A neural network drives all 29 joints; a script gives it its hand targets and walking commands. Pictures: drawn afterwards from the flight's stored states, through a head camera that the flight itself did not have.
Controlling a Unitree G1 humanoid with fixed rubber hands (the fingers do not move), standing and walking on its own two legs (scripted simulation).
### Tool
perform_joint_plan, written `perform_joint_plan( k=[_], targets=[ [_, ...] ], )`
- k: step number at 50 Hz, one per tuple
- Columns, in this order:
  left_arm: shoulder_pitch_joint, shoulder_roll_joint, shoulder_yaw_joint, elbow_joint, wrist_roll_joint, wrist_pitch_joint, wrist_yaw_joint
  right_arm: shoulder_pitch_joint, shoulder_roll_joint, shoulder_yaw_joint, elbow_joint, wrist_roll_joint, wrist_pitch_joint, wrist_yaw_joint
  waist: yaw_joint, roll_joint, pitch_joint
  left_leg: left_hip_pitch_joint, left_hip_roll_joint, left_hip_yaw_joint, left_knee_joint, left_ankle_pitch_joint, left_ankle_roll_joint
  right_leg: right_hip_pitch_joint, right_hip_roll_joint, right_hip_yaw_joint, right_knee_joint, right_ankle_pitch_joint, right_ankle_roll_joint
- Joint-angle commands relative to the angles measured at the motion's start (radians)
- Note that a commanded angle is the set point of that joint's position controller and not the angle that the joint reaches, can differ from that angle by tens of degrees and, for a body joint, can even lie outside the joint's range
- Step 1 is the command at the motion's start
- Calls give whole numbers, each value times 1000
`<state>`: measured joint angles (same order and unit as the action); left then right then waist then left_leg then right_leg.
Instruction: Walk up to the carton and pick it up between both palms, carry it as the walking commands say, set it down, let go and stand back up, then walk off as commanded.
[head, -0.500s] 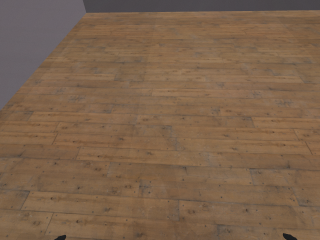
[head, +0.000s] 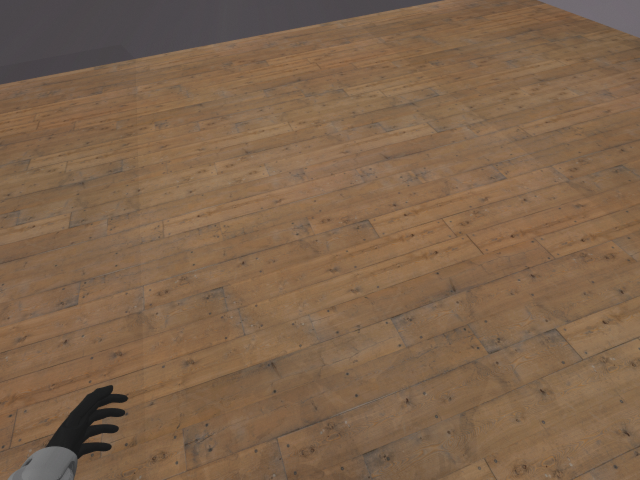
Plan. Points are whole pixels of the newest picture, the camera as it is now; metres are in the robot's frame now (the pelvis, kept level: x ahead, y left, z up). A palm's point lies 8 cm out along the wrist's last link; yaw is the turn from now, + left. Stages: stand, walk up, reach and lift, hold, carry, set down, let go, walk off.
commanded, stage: walk up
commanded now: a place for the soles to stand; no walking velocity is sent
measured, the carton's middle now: out of the picture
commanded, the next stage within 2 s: none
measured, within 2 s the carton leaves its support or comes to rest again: neither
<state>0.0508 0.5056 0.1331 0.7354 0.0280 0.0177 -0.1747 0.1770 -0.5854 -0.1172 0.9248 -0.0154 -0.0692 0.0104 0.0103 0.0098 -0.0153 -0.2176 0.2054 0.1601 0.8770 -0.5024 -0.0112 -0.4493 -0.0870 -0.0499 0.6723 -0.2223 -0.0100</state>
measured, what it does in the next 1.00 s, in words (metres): walks ahead, turning right: left foot, then right foot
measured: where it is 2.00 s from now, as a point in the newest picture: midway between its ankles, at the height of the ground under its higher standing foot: (561, 329)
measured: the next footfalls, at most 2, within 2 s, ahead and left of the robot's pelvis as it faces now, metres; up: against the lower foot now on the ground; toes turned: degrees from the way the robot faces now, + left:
left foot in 0.26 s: +0.26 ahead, +0.07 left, +0.00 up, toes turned -8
right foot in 0.70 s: +0.30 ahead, -0.31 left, +0.00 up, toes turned -38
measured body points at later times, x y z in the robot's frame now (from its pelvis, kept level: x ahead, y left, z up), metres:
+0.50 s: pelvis +0.19 -0.04 +0.03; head +0.20 -0.02 +0.48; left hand +0.53 +0.14 -0.04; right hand +0.03 -0.40 -0.02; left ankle +0.22 +0.07 -0.72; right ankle +0.18 -0.22 -0.66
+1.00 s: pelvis +0.40 -0.24 +0.01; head +0.43 -0.25 +0.46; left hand +0.67 -0.02 -0.09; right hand +0.28 -0.58 -0.07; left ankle +0.57 -0.23 -0.71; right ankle +0.27 -0.28 -0.72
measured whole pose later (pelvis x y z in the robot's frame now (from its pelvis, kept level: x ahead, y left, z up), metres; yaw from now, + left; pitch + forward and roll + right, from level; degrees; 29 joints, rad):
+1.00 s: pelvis +0.40 -0.24 +0.01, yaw -42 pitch +1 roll -1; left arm 0.29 0.48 0.09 0.80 0.02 -0.03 -0.12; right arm 0.23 -0.48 -0.06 0.81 -0.02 -0.13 0.04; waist 0.07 0.00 0.03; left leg -0.49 0.09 0.09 0.60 -0.18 0.01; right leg -0.17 0.06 0.05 0.55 -0.40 -0.04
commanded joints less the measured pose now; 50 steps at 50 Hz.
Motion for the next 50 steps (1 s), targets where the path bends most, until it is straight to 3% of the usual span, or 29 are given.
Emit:
perform_joint_plan(
  k=[1, 3, 4, 9, 10, 12, 13, 14, 15, 16, 17, 18, 19, 20, 24, 31, 33, 34, 35, 36, 37, 38, 39, 41, 42, 44, 47, 49, 50],
  targets=[
    [98, 295, 74, -22, -16, 11, 29, -63, -127, 10, -106, 9, -33, 2, 86, -191, -10, -508, -93, -120, 183, -10, 21, 407, -192, 542, -482, -460, -266],
    [-5, 246, 54, -58, -7, 7, 23, 41, -149, 0, -62, 1, -40, 1, 17, -188, -4, -357, -88, -108, 41, 60, 6, 275, -105, 396, -428, -370, -200],
    [-23, 234, 47, -71, 0, 4, 20, 72, -147, -3, -55, -3, -38, 4, 11, -208, -20, -293, -115, -84, 5, 70, 1, 223, -73, 366, -425, -362, -198],
    [-33, 214, 27, -107, 17, 7, 4, 98, -116, -17, -68, -7, -47, -3, 0, -249, -5, -142, -169, -55, -160, 178, -6, 55, -67, 420, -445, -435, -213],
    [-57, 213, 24, -114, 19, 9, 5, 116, -113, -21, -65, -7, -51, -5, -21, -244, 1, -66, -172, -59, -187, 206, 1, -6, -64, 422, -431, -439, -202],
    [-154, 172, 15, -123, 12, 13, 10, 280, -124, -50, -18, -7, -54, -9, -127, -124, -2, 273, -168, -51, -316, 275, 22, -249, 5, 351, -245, -478, -139],
    [-131, 84, -11, -134, 11, 9, 14, 381, -169, -65, -8, -27, -58, -22, -180, 101, -25, 427, -58, -203, -520, -7, 52, -398, 115, 219, 3, -446, -75],
    [-116, 3, -29, -148, 18, -5, 24, 418, -242, -78, -33, -50, -67, -39, -177, 314, -8, 378, 265, -656, -733, -356, 73, -518, 189, 191, 409, -265, -14],
    [-91, 122, -6, -124, 23, 2, 32, 221, -278, -68, -87, -9, -73, -41, -68, 83, 38, 143, 394, -757, -857, -449, 104, -461, 93, 244, 494, -136, 5],
    [-20, 198, 14, -61, 20, 8, 22, 106, -281, -65, -109, 8, -82, -32, -8, 0, 44, 47, 344, -633, -824, -401, 109, -348, 23, 216, 490, -78, 17],
    [10, 205, 22, -25, 16, 11, 7, 51, -236, -59, -109, 9, -87, -23, 15, 0, 41, 25, 260, -462, -783, -290, 101, -265, -9, 188, 453, -39, 24],
    [19, 180, 25, -1, 10, 4, -7, 23, -198, -45, -108, -10, -86, -29, 18, 87, 66, -29, 199, -321, -776, -233, 106, -225, -23, 162, 397, -21, 41],
    [0, 171, 26, 17, 8, 3, -18, 25, -183, -44, -101, -16, -85, -31, -4, 133, 75, -50, 169, -219, -776, -168, 107, -180, -34, 133, 349, -6, 52],
    [-43, 161, 24, 17, 3, 0, -26, 62, -188, -46, -88, -18, -85, -28, -32, 148, 79, -18, 160, -168, -773, -105, 111, -185, -39, 113, 306, 16, 55],
    [-187, 116, 3, 7, -6, -5, -34, 144, -205, -51, -68, -10, -80, -19, -94, 100, 53, 153, 161, -38, -757, 111, 129, -229, -32, 57, 150, 99, 53],
    [-319, 92, -25, -19, -19, -11, -22, 169, -213, -45, -75, -11, -45, -12, -111, 111, 44, 290, 155, 94, -665, 470, 156, -110, 17, -21, -100, 33, -1],
    [-274, 99, -19, -11, -22, -10, -9, 154, -218, -44, -84, -10, -35, -12, -73, 130, 22, 279, 162, 107, -570, 549, 156, -13, 61, -63, -145, -5, -29],
    [-209, 117, -7, 1, -23, -12, 3, 136, -218, -42, -94, -7, -32, -12, -30, 125, -10, 219, 156, 134, -456, 653, 153, 118, 92, -84, -174, -18, -49],
    [-68, 161, 17, 32, -19, -16, 18, 109, -199, -35, -110, -7, -30, -11, 55, 70, -82, 76, 118, 178, -214, 724, 136, 357, 117, -72, -201, -42, -91],
    [101, 250, 56, 67, -11, -22, 40, 105, -141, -17, -144, 1, -36, -10, 144, -91, -193, -248, 28, 196, 141, 591, 81, 668, 36, 148, -218, -225, -171],
    [179, 346, 81, 48, -21, -17, 63, 101, -60, 23, -197, 10, -49, -10, 157, -348, -169, -666, -128, 81, 350, -19, 49, 822, -152, 552, -308, -213, -268],
    [168, 320, 73, 28, -33, -13, 80, 91, -96, 26, -205, 25, -53, -7, 129, -173, -159, -691, -74, -98, 380, 24, 56, 764, -220, 587, -352, -165, -299],
    [121, 269, 57, 14, -37, -16, 89, 79, -123, 20, -192, 28, -60, 1, 87, -72, -98, -627, -27, -127, 302, 118, 51, 664, -193, 477, -347, -87, -283],
    [47, 199, 39, -8, -32, -36, 86, 155, -126, 13, -143, 10, -63, 3, 19, -95, -59, -479, 1, -134, 114, 140, 29, 485, -114, 329, -326, 93, -242],
    [33, 185, 31, -23, -22, -49, 81, 190, -117, 14, -126, 4, -57, 6, 6, -125, -76, -393, -22, -107, 84, 131, 25, 396, -85, 291, -319, 146, -245],
    [47, 177, 19, -36, -9, -66, 69, 154, -93, 16, -140, 9, -54, 18, 8, -168, -49, -319, -62, -81, -45, 153, 17, 265, -60, 285, -364, 34, -258],
    [56, 174, 10, -45, -10, -71, 56, 76, -69, 12, -156, 0, -66, 32, 0, -175, 13, -174, -122, -48, -229, 311, 7, 112, -43, 282, -401, -113, -228],
    [41, 160, -3, -48, -17, -72, 56, 147, -79, -6, -129, 0, -75, 32, -72, -111, 0, 109, -143, -43, -299, 428, 19, -69, -38, 249, -303, -148, -181],
    [41, 134, -17, -54, -15, -77, 59, 243, -115, -27, -102, -2, -79, 23, -130, -54, -40, 303, -150, -77, -295, 349, 46, -176, 1, 219, -142, -69, -148]
  ],
)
